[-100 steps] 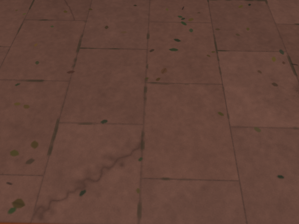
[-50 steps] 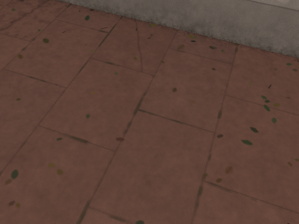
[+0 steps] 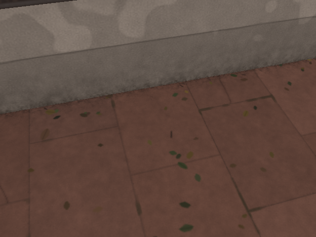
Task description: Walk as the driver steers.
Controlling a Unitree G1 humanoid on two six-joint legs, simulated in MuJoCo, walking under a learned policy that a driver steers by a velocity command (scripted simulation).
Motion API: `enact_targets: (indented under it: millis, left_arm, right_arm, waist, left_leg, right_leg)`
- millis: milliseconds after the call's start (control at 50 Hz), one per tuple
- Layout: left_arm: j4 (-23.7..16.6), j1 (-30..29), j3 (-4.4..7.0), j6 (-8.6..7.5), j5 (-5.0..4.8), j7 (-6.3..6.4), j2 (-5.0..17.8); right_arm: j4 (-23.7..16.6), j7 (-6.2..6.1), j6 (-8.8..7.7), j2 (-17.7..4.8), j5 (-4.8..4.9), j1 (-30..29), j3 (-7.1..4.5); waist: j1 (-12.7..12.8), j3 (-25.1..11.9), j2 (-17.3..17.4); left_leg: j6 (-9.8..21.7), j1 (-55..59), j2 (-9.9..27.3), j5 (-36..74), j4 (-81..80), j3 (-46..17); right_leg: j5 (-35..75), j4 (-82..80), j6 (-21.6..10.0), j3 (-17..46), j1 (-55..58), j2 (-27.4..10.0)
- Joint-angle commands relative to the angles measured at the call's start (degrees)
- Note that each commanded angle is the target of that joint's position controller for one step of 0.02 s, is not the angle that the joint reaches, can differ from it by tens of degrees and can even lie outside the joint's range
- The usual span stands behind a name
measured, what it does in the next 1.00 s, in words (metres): walks ahead: right foot, then left foot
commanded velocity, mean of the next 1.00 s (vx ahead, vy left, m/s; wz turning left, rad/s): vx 0.11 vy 0.00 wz -0.13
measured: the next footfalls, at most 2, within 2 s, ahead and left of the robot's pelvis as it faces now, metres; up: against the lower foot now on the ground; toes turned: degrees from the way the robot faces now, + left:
right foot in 0.32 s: +0.25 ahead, -0.14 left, +0.00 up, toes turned -4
left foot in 0.60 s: +0.22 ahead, +0.12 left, +0.00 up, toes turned -5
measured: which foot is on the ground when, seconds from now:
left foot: down 0.00-0.34, up 0.36-0.58, down 0.60-1.00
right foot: up 0.00-0.30, down 0.32-1.00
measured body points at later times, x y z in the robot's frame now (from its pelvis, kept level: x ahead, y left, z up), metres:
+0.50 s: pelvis +0.15 -0.02 +0.00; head +0.18 -0.04 +0.45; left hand +0.36 +0.19 -0.08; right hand +0.22 -0.31 -0.13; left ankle +0.12 +0.13 -0.70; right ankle +0.21 -0.13 -0.73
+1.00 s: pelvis +0.19 +0.00 +0.01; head +0.20 +0.00 +0.46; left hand +0.32 +0.26 -0.13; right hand +0.24 -0.26 -0.13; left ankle +0.18 +0.13 -0.73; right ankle +0.21 -0.13 -0.73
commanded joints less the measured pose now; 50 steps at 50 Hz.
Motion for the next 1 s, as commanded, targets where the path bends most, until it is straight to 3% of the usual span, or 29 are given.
enact_targets:
  millis: [20, 80, 120, 180, 240, 280, 300, 320, 340, 360, 380, 400, 440, 500, 560, 580, 600, 620, 640, 660, 700, 760, 1000]
  left_arm:
    - [-6.6, -4.9, 1.99, -0.8, 0.79, -0.03, 6.5]
    - [-6.5, -3.3, 1.23, 0.01, 0.83, -0.01, 2.7]
    - [-7.1, -5.0, 0.46, 0.29, 1.41, -0.06, 1.1]
    - [-7.2, -8.3, -0.24, 0.22, 1.45, -0.93, 0.3]
    - [-8.2, -12.4, 0.03, -0.01, 1.53, -1.62, 1.6]
    - [-8.4, -12.6, 0.48, -0.18, 1.79, -1.8, 2.5]
    - [-7.7, -10.9, 0.8, -0.28, 2.07, -1.73, 2.9]
    - [-7.1, -9.1, 1.5, -0.3, 2.45, -1.24, 4.9]
    - [-7.3, -5.8, 2.24, -0.18, 3.35, -0.51, 9.0]
    - [-7.4, -6.6, 1.18, 0.32, 4.06, -0.12, 7.6]
    - [-6.7, -6.4, -0.2, 0.54, 3.17, -0.63, 2.3]
    - [-6.0, -8.0, -0.5, 0.43, 2.6, -1.13, 2.0]
    - [-5.6, -12.8, 0.06, 0.38, 2.38, -1.35, 4.0]
    - [-4.9, -17.2, 0.38, 0.75, 3.07, -0.96, 4.2]
    - [-3.3, -18.2, -0.14, 1.01, 2.5, -0.67, 2.4]
    - [-2.3, -16.9, -0.47, 1.01, 2.27, -0.73, 1.4]
    - [-1.0, -14.9, -0.75, 0.94, 2.45, -0.81, 0.5]
    - [-0.5, -13.6, -0.6, 0.98, 2.92, -0.92, 1.0]
    - [-0.4, -13.7, -0.6, 1.13, 2.94, -0.66, 0.4]
    - [0.2, -15.0, -0.37, 1.16, 2.88, -0.27, 1.5]
    - [1.4, -14.3, -0.08, 1.33, 2.59, 0.34, 1.5]
    - [3.6, -13.1, 0.13, 1.18, 2.49, 0.45, 1.5]
    - [12.1, -11.6, 0.36, 1.82, 1.73, 1.22, 2.3]
  right_arm:
    - [-1.0, -0.43, 0.19, -5.5, -0.79, 4.7, -1.45]
    - [0.8, -0.16, -0.3, -6.2, -0.41, 4.1, -1.6]
    - [1.9, -0.4, 0.09, -8.2, 0.1, 3.4, -2.13]
    - [3.2, -0.94, 1.36, -9.4, 0.87, 3.0, -2.23]
    - [5.1, -0.99, 2.16, -10.3, 1.4, 5.2, -2.18]
    - [5.8, -1.0, 2.6, -10.8, 2.1, 4.7, -2.23]
    - [6.1, -1.02, 2.74, -10.5, 2.45, 4.3, -2.06]
    - [7.0, -0.94, 2.57, -9.0, 2.08, 6.3, -1.53]
    - [6.2, -0.87, 2.06, -6.6, 0.07, 7.2, -0.43]
    - [6.6, -0.38, 2.15, -2.5, -0.87, 13.3, 1.33]
    - [7.3, -0.32, 3.32, -5.1, -0.07, 11.4, 0.88]
    - [6.5, -0.41, 4.18, -7.3, 0.78, 8.6, 0.26]
    - [7.0, -1.59, 5.95, -7.7, 0.41, 6.8, -0.26]
    - [8.9, -2.38, 7.24, -5.7, 0.36, 9.3, 0.04]
    - [10.0, -2.19, 7.22, -3.9, -0.13, 9.4, 0.4]
    - [9.9, -2.03, 7.21, -4.0, -0.81, 8.6, 0.49]
    - [9.1, -1.99, 7.18, -5.5, -1.56, 7.3, 0.42]
    - [8.3, -2.26, 7.18, -8.7, -1.13, 5.7, -0.16]
    - [9.1, -2.24, 7.06, -8.9, -0.55, 3.7, -0.44]
    - [8.8, -2.15, 6.52, -6.7, -0.74, 2.3, 0.15]
    - [9.5, -2.16, 5.36, -5.5, -0.84, 1.9, 0.65]
    - [11.2, -2.14, 4.42, -5.6, -0.23, 4.1, 0.75]
    - [14.8, -2.22, 5.17, -4.9, 0.13, 5.2, 1.25]
  waist:
    - [-3.6, 0.1, 7.4]
    - [-1.3, -1.1, 8.4]
    - [-1.1, -2.7, 8.1]
    - [-2.1, -4.7, 8.2]
    - [-3.6, -4.8, 7.9]
    - [-2.6, -4.5, 7.8]
    - [-1.3, -5.0, 7.2]
    - [-0.7, -6.2, 5.4]
    - [-0.3, -11.6, -0.7]
    - [-2.9, -17.1, -10.4]
    - [-0.9, -17.9, -8.5]
    - [-0.8, -13.5, -6.9]
    - [-2.2, -8.3, -4.0]
    - [-4.4, -7.3, -6.0]
    - [-5.0, -7.5, -5.5]
    - [-4.9, -6.8, -4.6]
    - [-3.9, -4.9, -2.6]
    - [-1.7, -1.9, 2.3]
    - [-0.8, 0.4, 8.0]
    - [-1.4, 1.6, 7.6]
    - [-1.1, 1.2, 7.6]
    - [-2.0, -0.9, 4.9]
    - [-2.2, -1.4, 2.0]
  left_leg:
    - [8.8, 17.2, 16.7, 5.8, -15.2, -19.4]
    - [10.5, 13.8, 15.2, 32.3, -14.7, -9.8]
    - [11.5, 14.2, 15.5, 38.6, -14.8, -6.5]
    - [10.3, 12.8, 13.5, 37.5, -15.2, -1.3]
    - [9.5, 15.3, 14.2, 33.8, -13.1, -1.6]
    - [8.4, 16.2, 14.6, 31.1, -9.6, -2.4]
    - [7.1, 15.5, 13.6, 28.9, -6.6, -2.2]
    - [4.8, 13.7, 11.0, 26.5, -2.2, -1.2]
    - [1.4, 7.9, 7.6, 13.6, 6.7, 1.6]
    - [-2.3, -1.6, 3.6, -18.5, 17.1, 1.0]
    - [-3.9, -3.1, 4.6, -29.9, 21.5, -3.3]
    - [-4.5, -5.4, 5.2, -29.9, 23.6, -3.8]
    - [-5.5, -5.1, 6.2, -24.9, 21.4, -3.8]
    - [-6.2, 5.1, 5.1, -15.5, 14.3, -1.8]
    - [-4.8, 12.5, 4.0, -2.5, 2.4, -0.1]
    - [-3.8, 14.7, 3.9, 1.3, -2.0, -0.2]
    - [-2.4, 15.2, 6.4, 3.6, -4.7, -2.9]
    - [-0.4, 11.3, 8.7, -1.0, -5.8, -4.6]
    - [1.3, 3.1, 8.0, -13.8, -7.9, -4.9]
    - [0.8, -0.3, 7.3, -16.9, -9.9, -5.0]
    - [-0.8, 0.2, 6.7, -12.0, -10.1, -4.4]
    - [-1.1, 4.5, 6.0, -4.9, -7.9, -3.5]
    - [-0.3, 8.5, 4.6, 4.6, -7.4, -2.1]
  right_leg:
    - [5.3, 4.1, 1.2, 1.2, -20.0, -6.6]
    - [3.9, -3.4, 2.7, -1.5, -15.1, -5.7]
    - [8.2, -10.8, 3.4, -2.7, -13.8, -5.8]
    - [19.1, -22.4, 3.1, -5.2, -6.4, -5.3]
    - [21.7, -29.3, 2.0, -5.8, -3.5, -4.4]
    - [21.9, -34.7, 0.2, -6.1, -0.8, -3.8]
    - [25.5, -39.6, -1.0, -7.0, 3.6, -2.9]
    - [33.4, -43.0, -2.8, -5.7, 9.9, -3.7]
    - [57.8, -39.5, -6.1, 2.9, 20.6, -12.8]
    - [67.7, -37.9, -16.3, 14.7, 29.5, -23.9]
    - [58.6, -39.9, -18.2, 16.6, 26.5, -23.9]
    - [50.2, -41.7, -16.2, 14.4, 23.2, -21.1]
    - [39.4, -44.6, -12.8, 11.2, 15.0, -18.4]
    - [32.5, -46.9, -10.9, 5.5, 4.6, -14.5]
    - [20.1, -46.3, -8.9, 2.7, 1.8, -12.2]
    - [12.3, -46.3, -6.6, 2.1, 0.7, -10.7]
    - [4.9, -45.9, -3.7, 1.4, -0.9, -8.9]
    - [0.9, -44.6, -1.5, -0.4, -0.8, -6.3]
    - [4.4, -43.2, 0.3, -3.5, 3.7, -3.8]
    - [8.2, -41.0, 0.7, -3.6, 7.2, -3.9]
    - [13.7, -39.9, 0.0, -3.4, 9.2, -4.4]
    - [20.0, -39.5, -0.3, -3.4, 9.7, -4.7]
    - [27.2, -39.3, 0.6, -3.9, 12.3, -5.0]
